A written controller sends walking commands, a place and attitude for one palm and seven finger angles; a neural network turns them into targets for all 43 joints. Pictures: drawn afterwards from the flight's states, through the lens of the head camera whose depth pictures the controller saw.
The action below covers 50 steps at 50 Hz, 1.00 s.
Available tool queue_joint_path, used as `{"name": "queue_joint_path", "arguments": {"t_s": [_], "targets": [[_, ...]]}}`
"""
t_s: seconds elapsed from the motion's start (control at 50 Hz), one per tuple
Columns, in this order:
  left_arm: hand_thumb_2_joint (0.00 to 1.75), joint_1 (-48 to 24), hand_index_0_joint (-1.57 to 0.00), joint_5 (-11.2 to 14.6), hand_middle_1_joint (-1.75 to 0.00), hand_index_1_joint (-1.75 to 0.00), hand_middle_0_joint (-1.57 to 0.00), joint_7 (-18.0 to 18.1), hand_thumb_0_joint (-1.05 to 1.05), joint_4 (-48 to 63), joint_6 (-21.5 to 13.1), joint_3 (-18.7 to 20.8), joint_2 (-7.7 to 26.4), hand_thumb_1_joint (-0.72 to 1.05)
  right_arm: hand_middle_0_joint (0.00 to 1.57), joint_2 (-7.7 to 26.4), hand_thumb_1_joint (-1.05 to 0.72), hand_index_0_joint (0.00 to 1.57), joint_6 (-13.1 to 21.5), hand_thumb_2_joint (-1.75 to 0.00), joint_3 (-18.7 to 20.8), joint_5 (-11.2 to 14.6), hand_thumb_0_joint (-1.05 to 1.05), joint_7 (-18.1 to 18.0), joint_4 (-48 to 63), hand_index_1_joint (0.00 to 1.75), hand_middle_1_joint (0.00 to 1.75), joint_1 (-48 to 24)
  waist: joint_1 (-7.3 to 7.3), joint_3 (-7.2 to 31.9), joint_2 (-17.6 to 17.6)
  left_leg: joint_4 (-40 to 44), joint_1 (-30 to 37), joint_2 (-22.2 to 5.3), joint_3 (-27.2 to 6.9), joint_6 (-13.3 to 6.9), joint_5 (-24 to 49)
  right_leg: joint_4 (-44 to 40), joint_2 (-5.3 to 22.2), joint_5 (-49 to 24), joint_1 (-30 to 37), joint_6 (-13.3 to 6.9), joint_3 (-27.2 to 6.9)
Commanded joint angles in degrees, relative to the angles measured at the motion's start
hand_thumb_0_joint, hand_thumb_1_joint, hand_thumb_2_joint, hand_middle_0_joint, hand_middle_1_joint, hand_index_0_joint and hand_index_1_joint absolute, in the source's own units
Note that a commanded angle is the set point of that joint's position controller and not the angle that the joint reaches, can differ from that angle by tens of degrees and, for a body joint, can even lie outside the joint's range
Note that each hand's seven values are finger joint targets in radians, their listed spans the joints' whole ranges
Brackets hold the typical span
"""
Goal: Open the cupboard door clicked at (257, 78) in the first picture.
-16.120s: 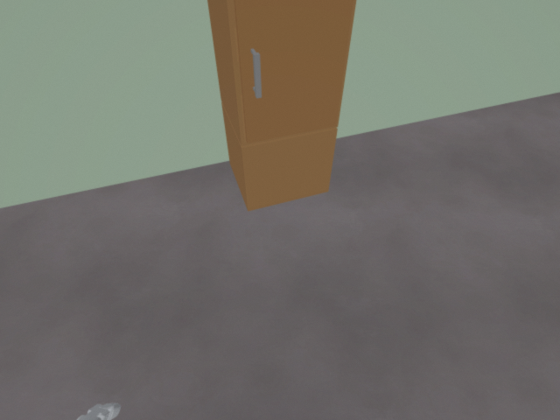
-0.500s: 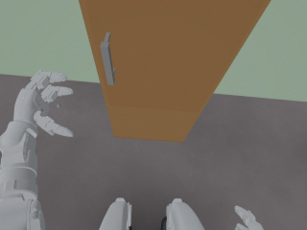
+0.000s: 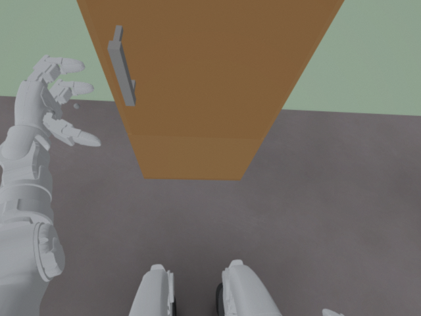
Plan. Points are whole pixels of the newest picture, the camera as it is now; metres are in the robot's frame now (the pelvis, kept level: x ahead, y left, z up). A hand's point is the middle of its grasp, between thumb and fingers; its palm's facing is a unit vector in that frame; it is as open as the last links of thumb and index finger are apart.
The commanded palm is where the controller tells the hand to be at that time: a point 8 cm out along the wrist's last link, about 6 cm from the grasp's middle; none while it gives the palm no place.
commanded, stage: move the hooked fingers beside the handle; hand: left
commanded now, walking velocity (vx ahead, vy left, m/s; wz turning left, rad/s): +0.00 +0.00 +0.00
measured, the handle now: (125, 69) +0.56 +0.15 +0.06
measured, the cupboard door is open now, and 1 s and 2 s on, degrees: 0 0 0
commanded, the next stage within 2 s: slide the fingers in behind the handle in 1.02 s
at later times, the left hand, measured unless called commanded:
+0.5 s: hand (87, 92) +0.52 +0.21 +0.04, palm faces -0.04 -1.00 -0.01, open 13.9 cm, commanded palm +0.50 +0.26 +0.05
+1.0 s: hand (90, 89) +0.52 +0.21 +0.05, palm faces -0.05 -1.00 -0.01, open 14.0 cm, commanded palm +0.50 +0.25 +0.05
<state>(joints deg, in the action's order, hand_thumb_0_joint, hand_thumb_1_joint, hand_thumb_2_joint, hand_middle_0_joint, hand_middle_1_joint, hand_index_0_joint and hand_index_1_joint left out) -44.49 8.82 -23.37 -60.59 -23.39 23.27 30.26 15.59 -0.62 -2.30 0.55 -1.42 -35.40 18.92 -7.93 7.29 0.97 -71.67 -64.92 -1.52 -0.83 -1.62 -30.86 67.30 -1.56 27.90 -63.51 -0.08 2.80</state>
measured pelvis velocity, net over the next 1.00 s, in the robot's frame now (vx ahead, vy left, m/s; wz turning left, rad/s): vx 0.01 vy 0.01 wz -0.02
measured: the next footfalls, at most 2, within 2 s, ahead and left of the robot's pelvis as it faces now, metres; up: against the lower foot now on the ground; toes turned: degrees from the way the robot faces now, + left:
none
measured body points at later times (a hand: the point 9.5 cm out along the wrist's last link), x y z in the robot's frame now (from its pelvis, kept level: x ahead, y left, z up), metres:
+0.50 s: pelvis +0.00 +0.00 -0.01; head +0.17 +0.03 +0.41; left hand +0.51 +0.27 +0.05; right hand +0.01 -0.26 -0.11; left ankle +0.02 +0.10 -0.63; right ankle +0.03 -0.12 -0.63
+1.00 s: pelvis +0.01 +0.01 -0.01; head +0.17 +0.04 +0.41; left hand +0.52 +0.26 +0.05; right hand +0.03 -0.26 -0.11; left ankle +0.02 +0.10 -0.63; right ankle +0.03 -0.12 -0.63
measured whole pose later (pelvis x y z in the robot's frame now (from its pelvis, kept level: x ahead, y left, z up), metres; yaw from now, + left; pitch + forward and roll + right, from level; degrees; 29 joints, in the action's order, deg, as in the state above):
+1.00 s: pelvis +0.01 +0.01 -0.01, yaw -1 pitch +27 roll -5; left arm -51.2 4.8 -19.0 -63.8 -23.5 24.1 31.6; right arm 15.2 -4.5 -2.9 -0.9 0.3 -33.9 19.1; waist -10.7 7.1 1.5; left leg -73.3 -68.5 -1.9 -1.0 -2.3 -31.9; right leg 67.4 -2.0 28.0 -66.4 0.6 2.9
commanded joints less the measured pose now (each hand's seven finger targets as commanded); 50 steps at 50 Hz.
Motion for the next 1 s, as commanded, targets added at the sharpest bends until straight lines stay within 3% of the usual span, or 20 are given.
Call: {"name": "queue_joint_path", "arguments": {"t_s": [0.0,0.04,0.1,0.16,0.2,0.24,0.3,0.36,0.46,0.5,0.56,0.64,0.7,0.76,0.82,0.84,0.92,0.98], "targets": [[0.3,-25.68,-0.3,0.53,-1.2,-1.2,-0.3,1.11,0.0,10.36,-4.05,2.17,15.03,-0.5,0.2,11.07,-0.9,0.2,0.39,-0.9,3.91,-0.28,0.0,-0.65,3.49,0.3,0.3,8.31,-1.43,28.29,6.56,8.11,22.2,-0.1,-3.35,0.05,21.68,-7.21,-0.74,-14.23,9.36,-1.34,-1.05],[0.3,-27.42,-0.3,-0.09,-1.2,-1.2,-0.3,1.62,0.0,8.21,-3.88,2.89,16.46,-0.5,0.2,11.15,-0.9,0.2,0.19,-0.9,3.63,-0.4,0.0,-0.62,3.25,0.3,0.3,8.65,-1.83,27.32,6.54,7.75,19.83,-0.05,-3.2,-0.06,19.67,-7.15,-0.76,-12.97,9.25,-1.27,-1.19],[0.3,-29.38,-0.3,-0.68,-1.2,-1.2,-0.3,2.12,0.0,7.52,-4.0,4.99,19.73,-0.5,0.2,11.39,-0.9,0.2,-0.22,-0.9,3.43,-0.68,0.0,-0.56,3.36,0.3,0.3,9.31,-1.8,29.54,7.43,6.93,19.37,0.08,-2.95,-0.26,21.14,-6.72,-0.85,-14.63,10.65,-1.28,-1.54],[0.3,-30.45,-0.3,-1.42,-1.2,-1.2,-0.3,2.17,0.0,6.49,-3.79,4.29,19.56,-0.5,0.2,11.13,-0.9,0.2,-0.6,-0.9,3.18,-0.92,0.0,-0.31,3.54,0.3,0.3,10.16,-2.34,30.83,8.02,5.96,19.18,0.05,-2.95,-0.41,23.06,-5.94,-1.0,-16.53,10.75,-1.34,-1.55],[0.3,-32.46,-0.3,-2.12,-1.2,-1.2,-0.3,2.3,0.0,6.52,-3.57,3.43,19.24,-0.5,0.2,11.33,-0.9,0.2,-1.06,-0.9,3.17,-1.05,0.0,-0.06,3.24,0.3,0.3,10.45,-2.8,31.54,10.52,5.88,20.91,-0.23,-3.24,-0.12,23.69,-5.91,-1.04,-16.18,8.89,-1.29,-1.37],[0.3,-30.03,-0.3,-2.32,-1.2,-1.2,-0.3,2.35,0.0,5.12,-2.92,4.53,20.41,-0.5,0.2,11.61,-0.9,0.2,-1.48,-0.9,3.1,-1.11,0.0,0.15,3.64,0.3,0.3,10.71,-2.23,30.76,9.8,6.19,20.01,-0.29,-3.15,-0.1,23.23,-6.07,-1.1,-15.78,9.44,-1.34,-1.2],[0.3,-27.96,-0.3,-2.15,-1.2,-1.2,-0.3,1.94,0.0,5.7,-2.26,4.49,19.79,-0.5,0.2,11.54,-0.9,0.2,-2.25,-0.9,3.21,-1.01,0.0,0.37,4.44,0.3,0.3,11.08,-1.76,32.64,9.16,6.23,20.89,-0.34,-2.99,-0.12,25.37,-5.85,-1.23,-17.82,10.64,-1.23,-1.14],[0.3,-28.36,-0.3,-1.76,-1.2,-1.2,-0.3,1.96,0.0,6.22,-2.12,4.19,18.97,-0.5,0.2,11.37,-0.9,0.2,-2.62,-0.9,3.15,-0.97,0.0,0.52,4.59,0.3,0.3,11.33,-2.01,30.95,9.12,6.35,20.39,-0.39,-3.06,-0.24,24.7,-5.96,-1.41,-17.44,9.93,-1.33,-1.0],[0.3,-30.61,-0.3,-1.35,-1.2,-1.2,-0.3,2.71,0.0,8.5,-3.61,6.54,21.97,-0.5,0.2,11.37,-0.9,0.2,-2.61,-0.9,3.1,-0.99,0.0,0.34,4.3,0.3,0.3,11.44,-2.35,30.87,7.09,6.32,18.52,-0.28,-2.72,-0.59,22.85,-6.43,-1.54,-17.25,12.13,-1.15,-1.56],[0.3,-30.97,-0.3,-1.77,-1.2,-1.2,-0.3,2.5,0.0,9.56,-4.39,5.91,21.45,-0.5,0.2,11.31,-0.9,0.2,-2.57,-0.9,3.31,-1.03,0.0,0.39,3.94,0.3,0.3,11.28,-2.19,33.08,9.38,6.29,20.91,-0.3,-2.93,-0.25,24.12,-6.27,-1.47,-17.58,11.65,-1.2,-1.51],[0.3,-31.15,-0.3,-1.74,-1.2,-1.2,-0.3,2.01,0.0,9.18,-4.46,3.58,18.87,-0.5,0.2,11.17,-0.9,0.2,-2.55,-0.9,3.26,-1.02,0.0,0.54,3.57,0.3,0.3,11.24,-2.94,31.42,11.5,6.41,23.27,-0.47,-3.28,-0.12,24.67,-6.49,-1.58,-16.54,8.67,-1.46,-1.06],[0.3,-29.95,-0.3,-2.07,-1.2,-1.2,-0.3,1.55,0.0,4.42,-2.18,2.13,17.44,-0.5,0.2,11.69,-0.9,0.2,-3.02,-0.9,3.18,-0.91,0.0,0.37,3.31,0.3,0.3,11.08,-3.73,27.32,9.57,6.95,21.24,-0.6,-3.79,-0.01,22.05,-6.97,-1.47,-14.09,6.46,-1.36,-0.42],[0.3,-30.73,-0.3,-1.72,-1.2,-1.2,-0.3,1.67,0.0,7.15,-2.57,1.21,15.54,-0.5,0.2,11.66,-0.9,0.2,-2.97,-0.9,3.5,-1.13,0.0,0.43,3.5,0.3,0.3,11.29,-3.16,30.75,11.93,6.82,26.0,-0.81,-4.7,0.63,26.71,-6.16,-1.38,-15.36,4.73,-1.65,0.18],[0.3,-32.14,-0.3,-1.31,-1.2,-1.2,-0.3,2.49,0.0,8.32,-3.54,0.85,14.7,-0.5,0.2,11.51,-0.9,0.2,-2.91,-0.9,3.51,-1.3,0.0,0.58,3.16,0.3,0.3,11.34,-3.67,30.36,11.94,6.6,27.62,-1.05,-5.37,0.87,27.9,-5.97,-1.57,-14.97,3.07,-1.81,0.47],[0.3,-31.84,-0.3,-1.89,-1.2,-1.2,-0.3,3.73,0.0,8.06,-3.85,2.65,16.6,-0.5,0.2,11.61,-0.9,0.2,-3.14,-0.9,3.52,-1.38,0.0,0.69,3.15,0.3,0.3,11.05,-2.88,30.89,11.55,6.75,26.78,-0.93,-5.23,1.02,27.35,-5.96,-1.5,-14.77,4.27,-1.75,0.41],[0.3,-32.23,-0.3,-2.0,-1.2,-1.2,-0.3,4.02,0.0,8.15,-3.81,1.65,15.29,-0.5,0.2,11.41,-0.9,0.2,-3.15,-0.9,3.53,-1.35,0.0,0.77,3.33,0.3,0.3,10.92,-3.44,30.81,11.1,6.6,26.35,-0.79,-4.93,0.79,27.15,-6.1,-1.48,-15.05,4.57,-1.59,0.29],[0.3,-29.73,-0.3,-2.77,-1.2,-1.2,-0.3,4.98,0.0,9.29,-4.2,3.54,17.5,-0.5,0.2,11.31,-0.9,0.2,-3.55,-0.9,3.49,-1.44,0.0,1.06,3.84,0.3,0.3,11.03,-1.76,33.43,12.21,6.76,28.39,-0.95,-5.08,1.39,31.19,-5.61,-1.48,-16.93,6.34,-1.73,0.36],[0.3,-28.74,-0.3,-2.71,-1.2,-1.2,-0.3,4.99,0.0,10.89,-4.5,2.71,16.21,-0.5,0.2,10.96,-0.9,0.2,-3.84,-0.9,3.56,-1.38,0.0,1.32,4.07,0.3,0.3,10.93,-1.53,33.94,13.84,7.01,30.65,-1.22,-5.09,1.66,34.31,-5.83,-1.55,-18.09,6.27,-1.7,0.5]]}}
